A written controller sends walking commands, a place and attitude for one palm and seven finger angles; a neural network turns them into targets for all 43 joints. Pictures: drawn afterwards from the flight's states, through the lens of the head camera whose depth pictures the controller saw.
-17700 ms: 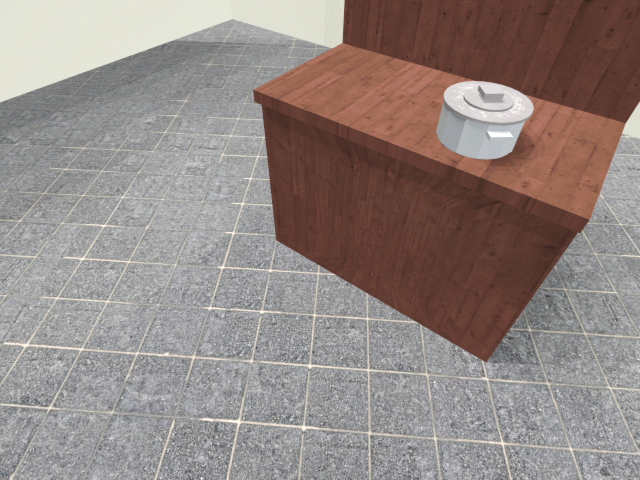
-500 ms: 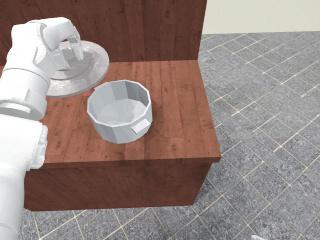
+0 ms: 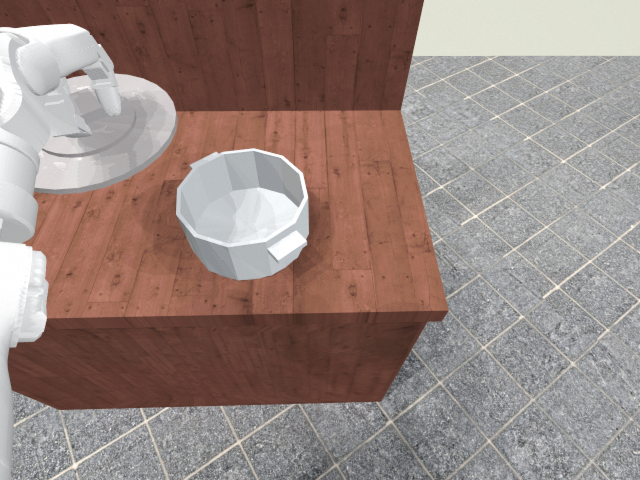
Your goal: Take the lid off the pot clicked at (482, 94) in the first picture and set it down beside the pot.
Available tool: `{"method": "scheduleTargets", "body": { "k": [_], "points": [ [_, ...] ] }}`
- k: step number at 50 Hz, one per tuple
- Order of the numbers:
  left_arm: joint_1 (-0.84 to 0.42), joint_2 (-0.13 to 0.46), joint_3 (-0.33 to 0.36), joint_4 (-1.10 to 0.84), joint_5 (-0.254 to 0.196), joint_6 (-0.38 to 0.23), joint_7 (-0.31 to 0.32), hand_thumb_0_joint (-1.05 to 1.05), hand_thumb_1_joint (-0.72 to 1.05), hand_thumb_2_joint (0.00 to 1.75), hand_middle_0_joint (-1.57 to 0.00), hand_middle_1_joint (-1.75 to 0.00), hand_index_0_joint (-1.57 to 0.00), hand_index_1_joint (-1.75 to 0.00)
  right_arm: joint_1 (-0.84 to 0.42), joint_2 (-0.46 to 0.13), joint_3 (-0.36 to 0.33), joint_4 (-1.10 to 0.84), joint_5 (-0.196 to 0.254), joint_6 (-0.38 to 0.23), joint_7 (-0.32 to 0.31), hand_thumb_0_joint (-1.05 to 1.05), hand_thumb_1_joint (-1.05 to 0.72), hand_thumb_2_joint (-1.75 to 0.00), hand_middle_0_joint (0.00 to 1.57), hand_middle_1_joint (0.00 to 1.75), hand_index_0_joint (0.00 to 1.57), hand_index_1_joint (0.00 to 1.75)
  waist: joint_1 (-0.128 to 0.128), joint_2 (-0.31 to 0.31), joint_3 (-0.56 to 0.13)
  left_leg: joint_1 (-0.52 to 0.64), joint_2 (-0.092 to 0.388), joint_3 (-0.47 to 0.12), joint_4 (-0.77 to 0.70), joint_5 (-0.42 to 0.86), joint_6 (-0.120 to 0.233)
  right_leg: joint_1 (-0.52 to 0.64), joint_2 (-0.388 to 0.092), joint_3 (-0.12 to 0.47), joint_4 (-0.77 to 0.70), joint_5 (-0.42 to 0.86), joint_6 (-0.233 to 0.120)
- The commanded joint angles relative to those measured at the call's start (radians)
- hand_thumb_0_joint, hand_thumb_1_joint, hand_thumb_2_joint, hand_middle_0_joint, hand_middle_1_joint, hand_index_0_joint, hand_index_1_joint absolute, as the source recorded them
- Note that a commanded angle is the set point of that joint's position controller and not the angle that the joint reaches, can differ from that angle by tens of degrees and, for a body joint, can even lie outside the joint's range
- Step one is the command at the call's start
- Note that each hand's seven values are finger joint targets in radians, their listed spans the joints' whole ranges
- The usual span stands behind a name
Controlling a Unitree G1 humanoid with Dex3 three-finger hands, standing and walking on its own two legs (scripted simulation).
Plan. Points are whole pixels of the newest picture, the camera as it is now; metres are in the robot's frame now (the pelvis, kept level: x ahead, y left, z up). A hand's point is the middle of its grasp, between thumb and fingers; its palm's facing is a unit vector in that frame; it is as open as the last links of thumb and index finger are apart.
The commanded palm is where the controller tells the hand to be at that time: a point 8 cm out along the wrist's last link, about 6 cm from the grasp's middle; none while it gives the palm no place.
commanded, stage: move the lid sideways beside the pot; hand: left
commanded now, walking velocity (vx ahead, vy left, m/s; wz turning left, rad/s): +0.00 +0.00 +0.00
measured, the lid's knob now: (77, 109) +0.51 +0.27 +0.18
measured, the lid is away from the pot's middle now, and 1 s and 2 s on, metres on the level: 0.17 0.24 0.23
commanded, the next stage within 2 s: lower the lid onto the table in 0.66 s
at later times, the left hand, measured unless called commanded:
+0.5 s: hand (16, 114) +0.47 +0.32 +0.21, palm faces -0.35 -0.10 -0.93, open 6.9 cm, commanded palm +0.50 +0.33 +0.28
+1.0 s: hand (12, 131) +0.47 +0.33 +0.19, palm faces -0.39 -0.12 -0.91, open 6.9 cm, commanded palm +0.50 +0.33 +0.26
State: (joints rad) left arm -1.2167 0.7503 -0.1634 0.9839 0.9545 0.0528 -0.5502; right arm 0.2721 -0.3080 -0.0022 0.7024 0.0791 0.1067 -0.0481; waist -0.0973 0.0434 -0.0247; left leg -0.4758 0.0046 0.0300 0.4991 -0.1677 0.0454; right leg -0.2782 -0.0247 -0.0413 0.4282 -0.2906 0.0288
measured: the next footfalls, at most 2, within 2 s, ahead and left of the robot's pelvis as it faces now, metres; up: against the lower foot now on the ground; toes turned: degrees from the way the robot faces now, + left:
none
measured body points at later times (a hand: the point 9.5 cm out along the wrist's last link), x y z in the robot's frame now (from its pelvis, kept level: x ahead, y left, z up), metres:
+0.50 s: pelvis +0.00 +0.00 +0.00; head +0.07 +0.00 +0.44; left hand +0.49 +0.32 +0.26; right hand +0.05 -0.28 -0.12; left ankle +0.05 +0.09 -0.74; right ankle -0.06 -0.14 -0.74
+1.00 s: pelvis +0.00 +0.01 +0.00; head +0.07 +0.02 +0.44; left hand +0.49 +0.33 +0.24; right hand +0.04 -0.28 -0.12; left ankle +0.05 +0.09 -0.74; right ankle -0.06 -0.14 -0.74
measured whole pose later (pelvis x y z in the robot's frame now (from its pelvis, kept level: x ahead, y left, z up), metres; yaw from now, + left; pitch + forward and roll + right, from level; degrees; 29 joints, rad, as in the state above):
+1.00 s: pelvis +0.00 +0.01 +0.00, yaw -1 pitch +10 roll -3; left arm -1.23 0.91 -0.10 1.10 0.97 -0.03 -0.58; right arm 0.27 -0.31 0.02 0.70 0.10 0.13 -0.07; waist -0.11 0.03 -0.02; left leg -0.55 0.02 0.03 0.57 -0.20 0.05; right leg -0.34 -0.01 -0.04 0.45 -0.30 0.04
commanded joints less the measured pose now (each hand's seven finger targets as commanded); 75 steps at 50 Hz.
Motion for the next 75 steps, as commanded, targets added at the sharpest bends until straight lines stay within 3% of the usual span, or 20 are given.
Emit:
{"method": "scheduleTargets", "body": {
  "k": [1,3,5,14,16,18,22,25,28,30,34,38,41,49,51,57,63,67,70,75],
  "points": [
    [-0.566,0.326,0.122,-0.18,0.002,-0.012,0.054,0.0,0.58,1.03,-0.76,-1.08,-0.89,-1.13,0.032,-0.171,-0.046,-0.083,0.003,-0.021,-0.011,0.0,-0.9,-0.9,0.2,0.3,0.2,0.3,-0.007,0.031,-0.449,0.49,-0.018,-0.046,0.015,0.279,0.05,-0.099,0.074,-0.031,-0.044,0.301,-0.057],
    [-0.595,0.342,0.115,-0.188,0.006,-0.016,0.053,0.0,0.58,1.03,-0.76,-1.08,-0.89,-1.13,0.029,-0.172,-0.043,-0.083,0.008,-0.016,-0.013,0.0,-0.9,-0.9,0.2,0.3,0.2,0.3,-0.008,0.033,-0.445,0.476,-0.017,-0.042,0.009,0.268,0.049,-0.092,0.074,-0.033,-0.043,0.303,-0.056],
    [-0.628,0.282,0.066,-0.23,0.004,-0.021,0.045,0.0,0.58,1.03,-0.76,-1.08,-0.89,-1.13,0.026,-0.17,-0.047,-0.085,0.007,-0.019,-0.012,0.0,-0.9,-0.9,0.2,0.3,0.2,0.3,-0.01,0.086,-0.449,0.52,-0.01,-0.049,0.017,0.323,0.048,-0.136,0.074,-0.039,-0.045,0.295,-0.06],
    [-0.575,0.406,0.142,-0.147,0.009,-0.051,0.039,0.0,0.58,1.03,-0.76,-1.08,-0.89,-1.13,0.043,-0.177,-0.039,-0.076,0.008,-0.006,-0.019,0.0,-0.9,-0.9,0.2,0.3,0.2,0.3,-0.008,0.052,-0.442,0.456,-0.017,-0.037,0.025,0.259,0.051,-0.103,0.076,-0.033,-0.041,0.29,-0.054],
    [-0.587,0.436,0.163,-0.195,0.015,-0.064,0.042,0.0,0.58,1.03,-0.76,-1.08,-0.89,-1.13,0.04,-0.179,-0.04,-0.084,0.008,-0.001,-0.018,0.0,-0.9,-0.9,0.2,0.3,0.2,0.3,-0.002,0.081,-0.473,0.486,-0.011,-0.044,0.037,0.335,0.052,-0.1,0.078,-0.032,-0.031,0.319,-0.056],
    [-0.574,0.391,0.123,-0.155,0.019,-0.061,0.039,0.0,0.58,1.03,-0.76,-1.08,-0.89,-1.13,0.049,-0.175,-0.039,-0.078,0.01,0.0,-0.02,0.0,-0.9,-0.9,0.2,0.3,0.2,0.3,-0.013,0.091,-0.435,0.482,-0.01,-0.043,0.036,0.315,0.05,-0.135,0.082,-0.039,-0.039,0.285,-0.054],
    [-0.553,0.481,0.181,-0.153,0.019,-0.076,0.037,0.0,0.58,1.03,-0.76,-1.08,-0.89,-1.13,0.053,-0.182,-0.035,-0.08,0.012,0.009,-0.024,0.0,-0.9,-0.9,0.2,0.3,0.2,0.3,-0.006,0.089,-0.458,0.465,-0.008,-0.036,0.042,0.316,0.052,-0.109,0.081,-0.034,-0.032,0.296,-0.053],
    [-0.553,0.447,0.152,-0.161,0.015,-0.086,0.033,0.0,0.58,1.03,-0.76,-1.08,-0.89,-1.13,0.054,-0.178,-0.036,-0.082,0.013,0.006,-0.029,0.0,-0.9,-0.9,0.2,0.3,0.2,0.3,-0.009,0.133,-0.459,0.487,-0.003,-0.038,0.048,0.353,0.052,-0.132,0.08,-0.039,-0.035,0.295,-0.055],
    [-0.506,0.479,0.167,-0.086,0.013,-0.082,0.027,0.0,0.58,1.03,-0.76,-1.08,-0.89,-1.13,0.069,-0.184,-0.031,-0.069,0.018,0.012,-0.031,0.0,-0.9,-0.9,0.2,0.3,0.2,0.3,-0.016,0.066,-0.414,0.428,-0.008,-0.022,0.051,0.278,0.056,-0.122,0.085,-0.037,-0.038,0.288,-0.047],
    [-0.531,0.42,0.114,-0.115,0.0,-0.082,0.016,0.0,0.58,1.03,-0.76,-1.08,-0.89,-1.13,0.059,-0.185,-0.032,-0.068,0.021,0.013,-0.031,0.0,-0.9,-0.9,0.2,0.3,0.2,0.3,-0.02,0.112,-0.413,0.44,-0.001,-0.021,0.043,0.29,0.053,-0.141,0.079,-0.04,-0.038,0.285,-0.051],
    [-0.614,0.433,0.125,-0.235,0.014,-0.087,0.026,0.0,0.58,1.03,-0.76,-1.08,-0.89,-1.13,0.082,-0.183,-0.041,-0.057,0.011,0.003,-0.035,0.0,-0.9,-0.9,0.2,0.3,0.2,0.3,-0.021,0.206,-0.485,0.57,0.005,-0.048,0.061,0.365,0.055,-0.182,0.095,-0.048,-0.041,0.258,-0.055],
    [-0.564,0.461,0.164,-0.2,-0.007,-0.097,0.022,0.0,0.58,1.03,-0.76,-1.08,-0.89,-1.13,0.081,-0.185,-0.039,-0.055,0.012,0.004,-0.039,0.0,-0.9,-0.9,0.2,0.3,0.2,0.3,-0.018,0.143,-0.488,0.531,-0.002,-0.047,0.062,0.346,0.059,-0.159,0.091,-0.047,-0.037,0.269,-0.049],
    [-0.482,0.419,0.133,-0.044,-0.02,-0.076,0.006,0.0,0.58,1.03,-0.76,-1.08,-0.89,-1.13,0.083,-0.191,-0.035,-0.041,0.02,0.009,-0.028,0.0,-0.9,-0.9,0.2,0.3,0.2,0.3,-0.025,0.064,-0.36,0.429,-0.005,-0.034,0.053,0.24,0.054,-0.182,0.09,-0.054,-0.038,0.237,-0.047],
    [-0.526,0.484,0.165,-0.091,0.02,-0.092,0.032,0.0,0.58,1.03,-0.76,-1.08,-0.89,-1.13,0.089,-0.189,-0.032,-0.061,0.018,0.004,-0.033,0.0,-0.9,-0.9,0.2,0.3,0.2,0.3,-0.021,0.102,-0.429,0.438,-0.001,-0.034,0.065,0.262,0.051,-0.164,0.094,-0.047,-0.018,0.247,-0.051],
    [-0.545,0.524,0.201,-0.145,0.017,-0.107,0.037,0.0,0.58,1.03,-0.76,-1.08,-0.89,-1.13,0.086,-0.19,-0.035,-0.066,0.012,0.006,-0.036,0.0,-0.9,-0.9,0.2,0.3,0.2,0.3,-0.013,0.136,-0.492,0.469,0.001,-0.036,0.075,0.301,0.054,-0.153,0.09,-0.04,-0.01,0.263,-0.051],
    [-0.542,0.486,0.18,-0.153,0.018,-0.117,0.044,0.0,0.58,1.03,-0.76,-1.08,-0.89,-1.13,0.101,-0.188,-0.039,-0.062,0.011,0.004,-0.039,0.0,-0.9,-0.9,0.2,0.3,0.2,0.3,-0.016,0.172,-0.488,0.502,0.007,-0.049,0.083,0.342,0.05,-0.205,0.096,-0.048,-0.007,0.245,-0.054],
    [-0.466,0.428,0.138,-0.033,0.002,-0.109,0.034,0.0,0.58,1.03,-0.76,-1.08,-0.89,-1.13,0.11,-0.194,-0.04,-0.047,0.017,0.013,-0.031,0.0,-0.9,-0.9,0.2,0.3,0.2,0.3,-0.033,0.092,-0.383,0.394,0.0,-0.032,0.08,0.211,0.05,-0.236,0.098,-0.049,-0.01,0.2,-0.051],
    [-0.564,0.449,0.147,-0.183,0.018,-0.124,0.049,0.0,0.58,1.03,-0.76,-1.08,-0.89,-1.13,0.12,-0.192,-0.047,-0.05,0.009,0.01,-0.037,0.0,-0.9,-0.9,0.2,0.3,0.2,0.3,-0.03,0.193,-0.492,0.512,0.012,-0.05,0.092,0.303,0.048,-0.249,0.102,-0.048,-0.005,0.206,-0.057],
    [-0.534,0.471,0.179,-0.196,0.002,-0.147,0.051,0.0,0.58,1.03,-0.76,-1.08,-0.89,-1.13,0.119,-0.192,-0.045,-0.051,0.008,0.001,-0.047,0.0,-0.9,-0.9,0.2,0.3,0.2,0.3,-0.019,0.188,-0.515,0.526,0.021,-0.061,0.091,0.325,0.048,-0.25,0.099,-0.051,0.001,0.202,-0.06],
    [-0.486,0.428,0.15,-0.105,-0.009,-0.153,0.05,0.0,0.58,1.03,-0.76,-1.08,-0.89,-1.13,0.122,-0.197,-0.044,-0.04,0.011,-0.001,-0.048,0.0,-0.9,-0.9,0.2,0.3,0.2,0.3,-0.028,0.154,-0.436,0.459,0.013,-0.057,0.082,0.222,0.042,-0.28,0.097,-0.054,0.001,0.154,-0.062]
  ]
}}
